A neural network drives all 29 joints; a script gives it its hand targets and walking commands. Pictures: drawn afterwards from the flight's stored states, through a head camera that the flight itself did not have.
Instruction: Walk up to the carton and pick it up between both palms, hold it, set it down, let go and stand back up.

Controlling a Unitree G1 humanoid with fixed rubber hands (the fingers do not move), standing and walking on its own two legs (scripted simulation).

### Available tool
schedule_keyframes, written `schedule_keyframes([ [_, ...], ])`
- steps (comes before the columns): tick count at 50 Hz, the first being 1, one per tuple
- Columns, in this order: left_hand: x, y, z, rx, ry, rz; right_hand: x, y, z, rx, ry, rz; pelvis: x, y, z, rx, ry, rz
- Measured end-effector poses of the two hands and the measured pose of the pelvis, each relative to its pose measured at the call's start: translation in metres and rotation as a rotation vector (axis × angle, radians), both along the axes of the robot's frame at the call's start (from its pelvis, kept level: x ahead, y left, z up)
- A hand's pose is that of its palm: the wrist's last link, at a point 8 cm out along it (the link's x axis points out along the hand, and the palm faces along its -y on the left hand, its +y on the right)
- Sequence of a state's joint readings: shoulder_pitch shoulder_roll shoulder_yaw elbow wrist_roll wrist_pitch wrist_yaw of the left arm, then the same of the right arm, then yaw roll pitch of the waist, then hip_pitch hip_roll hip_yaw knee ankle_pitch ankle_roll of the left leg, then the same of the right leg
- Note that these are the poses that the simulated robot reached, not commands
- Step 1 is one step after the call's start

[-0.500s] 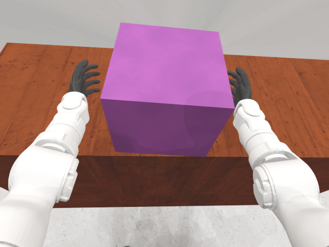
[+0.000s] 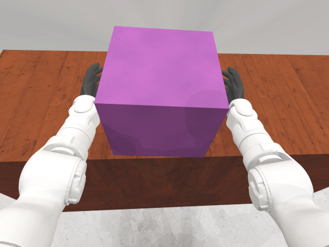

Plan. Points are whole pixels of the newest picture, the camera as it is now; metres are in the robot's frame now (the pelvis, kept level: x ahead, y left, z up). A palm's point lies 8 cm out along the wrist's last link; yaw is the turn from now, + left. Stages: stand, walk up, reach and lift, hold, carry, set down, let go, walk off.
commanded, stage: reach and lift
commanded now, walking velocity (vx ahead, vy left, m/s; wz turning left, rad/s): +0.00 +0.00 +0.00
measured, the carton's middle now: (161, 95) +0.49 +0.01 +0.05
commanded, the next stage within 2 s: none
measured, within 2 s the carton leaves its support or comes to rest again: leaves its support in 1.66 s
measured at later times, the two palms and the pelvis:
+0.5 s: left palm (90, 92) +0.46 +0.18 +0.09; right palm (233, 103) +0.44 -0.17 +0.09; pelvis +0.01 +0.01 +0.02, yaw +0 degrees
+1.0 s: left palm (89, 94) +0.46 +0.18 +0.09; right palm (232, 105) +0.43 -0.17 +0.09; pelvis +0.04 +0.01 +0.03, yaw -1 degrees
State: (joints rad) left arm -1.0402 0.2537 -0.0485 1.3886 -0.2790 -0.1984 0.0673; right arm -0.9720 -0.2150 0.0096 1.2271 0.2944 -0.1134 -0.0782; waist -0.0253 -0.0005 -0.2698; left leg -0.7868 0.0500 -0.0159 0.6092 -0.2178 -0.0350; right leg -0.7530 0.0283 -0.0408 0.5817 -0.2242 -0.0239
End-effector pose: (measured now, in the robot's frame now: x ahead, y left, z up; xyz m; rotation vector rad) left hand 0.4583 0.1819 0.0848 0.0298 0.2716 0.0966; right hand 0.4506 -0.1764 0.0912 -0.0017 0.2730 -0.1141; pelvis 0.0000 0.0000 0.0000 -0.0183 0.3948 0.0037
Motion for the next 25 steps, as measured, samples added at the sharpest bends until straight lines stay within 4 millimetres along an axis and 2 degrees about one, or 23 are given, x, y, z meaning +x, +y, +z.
schedule_keyframes([
  [8, 0.004, -0.001, 0.007, -0.009, -0.038, 0.006, 0.001, 0.007, -0.003, -0.004, -0.018, -0.040, 0.005, 0.001, 0.003, 0.002, -0.002, 0.008],
  [25, 0.002, -0.002, 0.009, -0.009, -0.063, -0.022, -0.013, 0.006, -0.001, -0.046, -0.053, -0.048, 0.012, 0.011, 0.020, 0.000, -0.110, -0.008],
])
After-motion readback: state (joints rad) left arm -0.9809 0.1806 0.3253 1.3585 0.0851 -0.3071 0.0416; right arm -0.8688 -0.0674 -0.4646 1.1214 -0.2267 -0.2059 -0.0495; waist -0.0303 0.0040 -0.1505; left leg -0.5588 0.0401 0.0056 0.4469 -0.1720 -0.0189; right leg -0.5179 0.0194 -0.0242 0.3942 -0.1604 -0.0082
